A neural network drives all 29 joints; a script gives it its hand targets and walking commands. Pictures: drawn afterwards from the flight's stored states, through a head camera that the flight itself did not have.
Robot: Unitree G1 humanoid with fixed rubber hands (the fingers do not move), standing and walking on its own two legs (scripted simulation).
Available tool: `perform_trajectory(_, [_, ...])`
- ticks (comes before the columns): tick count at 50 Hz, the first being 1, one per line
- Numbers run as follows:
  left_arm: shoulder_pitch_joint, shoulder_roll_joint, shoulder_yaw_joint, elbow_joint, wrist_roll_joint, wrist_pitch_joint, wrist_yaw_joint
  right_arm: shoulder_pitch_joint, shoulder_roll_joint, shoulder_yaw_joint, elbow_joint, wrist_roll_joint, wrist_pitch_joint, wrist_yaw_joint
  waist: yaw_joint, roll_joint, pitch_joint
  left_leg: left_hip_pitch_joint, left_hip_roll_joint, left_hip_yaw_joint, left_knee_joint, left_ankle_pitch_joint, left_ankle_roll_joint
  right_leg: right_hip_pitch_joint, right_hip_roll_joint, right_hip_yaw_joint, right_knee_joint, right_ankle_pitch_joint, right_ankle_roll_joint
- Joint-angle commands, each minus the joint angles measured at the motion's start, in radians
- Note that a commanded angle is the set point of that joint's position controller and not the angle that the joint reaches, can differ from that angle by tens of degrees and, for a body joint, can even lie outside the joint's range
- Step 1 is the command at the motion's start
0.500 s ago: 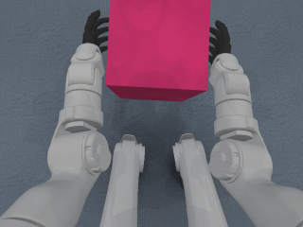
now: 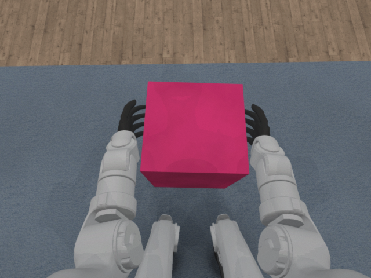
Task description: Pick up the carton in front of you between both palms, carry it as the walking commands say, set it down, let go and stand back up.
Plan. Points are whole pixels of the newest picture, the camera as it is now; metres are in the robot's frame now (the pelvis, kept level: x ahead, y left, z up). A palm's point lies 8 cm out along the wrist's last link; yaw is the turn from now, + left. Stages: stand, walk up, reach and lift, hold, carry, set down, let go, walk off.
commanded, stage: reach and lift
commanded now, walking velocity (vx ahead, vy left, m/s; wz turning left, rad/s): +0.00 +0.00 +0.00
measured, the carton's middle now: (192, 143) +0.42 +0.00 -0.11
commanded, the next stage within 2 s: hold in 1.68 s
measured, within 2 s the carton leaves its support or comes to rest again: neither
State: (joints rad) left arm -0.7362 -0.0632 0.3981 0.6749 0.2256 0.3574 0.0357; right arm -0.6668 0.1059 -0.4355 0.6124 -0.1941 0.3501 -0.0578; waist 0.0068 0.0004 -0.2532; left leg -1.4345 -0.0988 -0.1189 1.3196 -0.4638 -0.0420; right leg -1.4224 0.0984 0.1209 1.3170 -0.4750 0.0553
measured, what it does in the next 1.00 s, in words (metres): rises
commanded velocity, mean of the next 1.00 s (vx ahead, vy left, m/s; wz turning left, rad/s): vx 0.00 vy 0.00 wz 0.00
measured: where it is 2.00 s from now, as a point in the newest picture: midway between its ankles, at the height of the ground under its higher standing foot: (194, 269)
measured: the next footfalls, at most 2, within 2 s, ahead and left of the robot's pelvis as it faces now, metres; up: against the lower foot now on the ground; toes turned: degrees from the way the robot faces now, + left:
none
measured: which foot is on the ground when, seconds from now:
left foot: down 0.00-1.00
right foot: down 0.00-1.00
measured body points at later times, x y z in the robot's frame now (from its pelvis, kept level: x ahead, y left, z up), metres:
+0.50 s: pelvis +0.05 +0.00 +0.12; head +0.08 -0.01 +0.57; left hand +0.37 +0.15 +0.11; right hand +0.37 -0.15 +0.10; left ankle +0.07 +0.13 -0.59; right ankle +0.06 -0.14 -0.59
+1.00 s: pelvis +0.04 +0.00 +0.14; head +0.01 -0.01 +0.59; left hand +0.35 +0.15 +0.17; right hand +0.35 -0.15 +0.16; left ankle +0.07 +0.13 -0.59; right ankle +0.06 -0.14 -0.59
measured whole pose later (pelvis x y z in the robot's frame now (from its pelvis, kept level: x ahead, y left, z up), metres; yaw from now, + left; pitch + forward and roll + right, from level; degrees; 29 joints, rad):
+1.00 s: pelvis +0.04 +0.00 +0.14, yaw +0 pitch -3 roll +0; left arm -0.35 -0.16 0.32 0.44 0.31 0.61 0.01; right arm -0.33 0.16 -0.30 0.42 -0.30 0.62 0.00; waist 0.01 0.01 -0.03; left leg -0.21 -0.05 -0.14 0.49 -0.22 -0.02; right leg -0.20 0.04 0.15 0.49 -0.23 0.02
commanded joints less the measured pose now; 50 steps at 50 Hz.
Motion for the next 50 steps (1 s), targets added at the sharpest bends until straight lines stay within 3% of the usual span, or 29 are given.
perform_trajectory(1, [-0.485,-1.091,-0.532,0.058,-0.150,-0.022,-0.246,-0.604,1.039,0.585,0.026,0.137,-0.021,0.249,-0.008,0.003,-0.677,0.541,-0.062,0.110,-0.222,0.265,0.016,0.440,0.068,-0.132,-0.211,0.245,-0.016])
perform_trajectory(4, [-0.440,-1.108,-0.561,0.028,-0.158,-0.032,-0.246,-0.537,1.045,0.606,0.019,0.135,-0.027,0.245,-0.011,0.002,-0.650,0.612,-0.056,0.099,-0.278,0.289,0.017,0.530,0.065,-0.115,-0.274,0.271,-0.020])
perform_trajectory(5, [-0.375,-1.099,-0.543,0.057,-0.145,-0.025,-0.246,-0.501,1.056,0.617,0.011,0.141,-0.026,0.244,0.014,0.006,-0.616,0.623,-0.058,0.103,-0.302,0.294,0.019,0.572,0.059,-0.102,-0.302,0.284,-0.019])
perform_trajectory(6, [-0.389,-1.097,-0.563,0.030,-0.149,-0.031,-0.245,-0.480,1.059,0.615,0.019,0.135,-0.027,0.245,-0.008,0.004,-0.603,0.651,-0.053,0.094,-0.324,0.285,0.019,0.595,0.060,-0.103,-0.320,0.282,-0.021])
perform_trajectory(10, [-0.323,-1.098,-0.597,-0.015,-0.156,-0.039,-0.242,-0.387,1.068,0.654,0.008,0.134,-0.029,0.244,-0.011,-0.013,-0.558,0.767,-0.045,0.078,-0.402,0.350,0.024,0.701,0.053,-0.086,-0.406,0.345,-0.024])
perform_trajectory(11, [-0.272,-1.104,-0.596,0.004,-0.151,-0.034,-0.243,-0.424,1.068,0.692,-0.047,0.160,-0.036,0.244,0.028,0.000,-0.559,0.784,-0.045,0.081,-0.419,0.360,0.026,0.747,0.046,-0.076,-0.422,0.352,-0.024])
perform_trajectory(12, [-0.261,-1.107,-0.605,-0.013,-0.151,-0.036,-0.241,-0.372,1.051,0.669,-0.019,0.138,-0.032,0.247,-0.009,-0.004,-0.514,0.797,-0.041,0.069,-0.449,0.354,0.025,0.762,0.047,-0.080,-0.447,0.352,-0.028])
perform_trajectory(13, [-0.274,-1.092,-0.614,-0.040,-0.148,-0.036,-0.242,-0.366,1.064,0.679,-0.027,0.149,-0.029,0.249,0.015,0.004,-0.506,0.838,-0.040,0.072,-0.471,0.362,0.026,0.777,0.046,-0.070,-0.469,0.356,-0.030])
perform_trajectory(14, [-0.256,-1.090,-0.629,-0.056,-0.152,-0.034,-0.242,-0.315,1.069,0.679,-0.005,0.141,-0.021,0.251,0.000,0.003,-0.487,0.867,-0.036,0.065,-0.498,0.369,0.027,0.809,0.044,-0.070,-0.495,0.365,-0.031])
perform_trajectory(15, [-0.219,-1.093,-0.626,-0.044,-0.147,-0.026,-0.245,-0.334,1.063,0.703,-0.054,0.158,-0.024,0.251,0.031,0.028,-0.484,0.881,-0.038,0.072,-0.515,0.388,0.028,0.853,0.039,-0.057,-0.511,0.390,-0.031])
perform_trajectory(17, [-0.198,-1.104,-0.648,-0.067,-0.162,-0.016,-0.249,-0.275,1.060,0.697,-0.036,0.139,-0.005,0.251,-0.006,-0.011,-0.429,0.935,-0.030,0.057,-0.563,0.402,0.030,0.895,0.037,-0.059,-0.564,0.405,-0.032])
perform_trajectory(19, [-0.139,-1.099,-0.645,-0.065,-0.154,0.005,-0.251,-0.228,1.073,0.711,-0.053,0.142,0.010,0.254,0.010,0.014,-0.396,0.981,-0.032,0.060,-0.614,0.422,0.029,0.965,0.027,-0.052,-0.616,0.433,-0.032])
perform_trajectory(20, [-0.111,-1.105,-0.651,-0.064,-0.162,0.014,-0.253,-0.225,1.067,0.724,-0.075,0.147,0.019,0.255,0.002,-0.017,-0.391,1.026,-0.025,0.051,-0.633,0.438,0.032,0.993,0.028,-0.052,-0.638,0.438,-0.030])
perform_trajectory(21, [-0.105,-1.104,-0.660,-0.072,-0.165,0.022,-0.256,-0.202,1.052,0.717,-0.075,0.145,0.026,0.254,-0.001,0.009,-0.330,1.017,-0.026,0.052,-0.650,0.457,0.030,1.009,0.020,-0.046,-0.659,0.466,-0.034])
perform_trajectory(26, [-0.038,-1.088,-0.707,-0.152,-0.184,0.076,-0.256,-0.124,1.059,0.771,-0.127,0.170,0.082,0.266,0.015,-0.002,-0.271,1.168,-0.015,0.046,-0.757,0.515,0.025,1.150,0.012,-0.044,-0.761,0.525,-0.029])
perform_trajectory(29, [0.003,-1.103,-0.727,-0.194,-0.194,0.121,-0.262,-0.098,1.037,0.782,-0.194,0.174,0.123,0.274,-0.003,-0.007,-0.192,1.241,-0.005,0.041,-0.824,0.519,0.023,1.202,0.010,-0.045,-0.829,0.515,-0.032])
perform_trajectory(30, [0.026,-1.095,-0.729,-0.208,-0.189,0.139,-0.262,-0.079,1.034,0.790,-0.208,0.182,0.137,0.277,0.010,0.030,-0.158,1.250,-0.006,0.043,-0.849,0.517,0.020,1.235,0.004,-0.043,-0.850,0.519,-0.035])
perform_trajectory(31, [0.003,-1.106,-0.747,-0.238,-0.205,0.151,-0.265,-0.098,1.044,0.801,-0.232,0.188,0.153,0.279,0.000,-0.017,-0.156,1.280,0.002,0.037,-0.863,0.508,0.023,1.253,0.009,-0.048,-0.864,0.503,-0.033])
perform_trajectory(32, [0.008,-1.078,-0.736,-0.247,-0.196,0.167,-0.268,-0.076,1.044,0.791,-0.229,0.182,0.173,0.281,0.006,-0.015,-0.099,1.273,-0.001,0.042,-0.881,0.483,0.025,1.253,0.005,-0.047,-0.883,0.491,-0.033])
perform_trajectory(33, [-0.018,-1.090,-0.738,-0.256,-0.197,0.182,-0.272,-0.100,1.043,0.789,-0.248,0.183,0.185,0.285,-0.002,0.017,-0.099,1.285,-0.006,0.049,-0.891,0.446,0.022,1.272,0.002,-0.044,-0.897,0.455,-0.037])
perform_trajectory(34, [0.008,-1.086,-0.720,-0.245,-0.193,0.196,-0.275,-0.076,1.035,0.776,-0.230,0.177,0.204,0.287,0.005,0.005,-0.054,1.283,-0.003,0.048,-0.907,0.416,0.024,1.273,0.004,-0.050,-0.911,0.418,-0.037])
perform_trajectory(35, [-0.013,-1.079,-0.719,-0.260,-0.196,0.207,-0.280,-0.064,1.016,0.753,-0.225,0.160,0.215,0.291,-0.015,-0.005,-0.014,1.282,-0.002,0.051,-0.914,0.378,0.025,1.258,0.003,-0.052,-0.927,0.382,-0.042])
perform_trajectory(36, [0.007,-1.068,-0.684,-0.227,-0.174,0.222,-0.280,-0.092,1.019,0.729,-0.218,0.156,0.225,0.297,0.003,0.016,0.012,1.274,0.000,0.053,-0.931,0.352,0.026,1.262,0.003,-0.057,-0.930,0.360,-0.044])
perform_trajectory(37, [-0.019,-1.080,-0.685,-0.231,-0.180,0.230,-0.282,-0.080,1.012,0.716,-0.205,0.144,0.235,0.299,-0.018,0.004,0.040,1.273,0.000,0.055,-0.933,0.315,0.025,1.261,0.003,-0.059,-0.938,0.325,-0.046])
perform_trajectory(42, [-0.109,-1.073,-0.598,-0.184,-0.146,0.235,-0.299,-0.216,1.013,0.668,-0.175,0.128,0.242,0.324,0.012,-0.001,0.057,1.243,0.004,0.067,-0.942,0.200,0.036,1.258,-0.004,-0.067,-0.940,0.209,-0.050])
perform_trajectory(43, [-0.145,-1.059,-0.585,-0.190,-0.142,0.227,-0.304,-0.207,1.007,0.642,-0.141,0.116,0.243,0.325,-0.001,-0.009,0.071,1.244,0.003,0.071,-0.935,0.179,0.039,1.229,-0.005,-0.065,-0.938,0.189,-0.048])
perform_trajectory(45, [-0.173,-1.089,-0.594,-0.178,-0.147,0.226,-0.305,-0.266,1.021,0.666,-0.170,0.138,0.228,0.325,0.009,0.028,0.036,1.247,0.001,0.075,-0.926,0.190,0.039,1.252,-0.015,-0.060,-0.929,0.198,-0.050])
perform_trajectory(46, [-0.209,-1.096,-0.615,-0.209,-0.160,0.216,-0.306,-0.288,1.047,0.686,-0.173,0.142,0.227,0.328,0.009,-0.013,-0.012,1.272,0.007,0.067,-0.926,0.212,0.040,1.266,-0.005,-0.070,-0.923,0.223,-0.047])
perform_trajectory(50, [-0.169,-1.114,-0.653,-0.221,-0.186,0.229,-0.307,-0.230,1.055,0.702,-0.172,0.154,0.237,0.321,-0.004,0.002,-0.052,1.308,0.002,0.064,-0.927,0.280,0.035,1.291,0.000,-0.069,-0.920,0.297,-0.044])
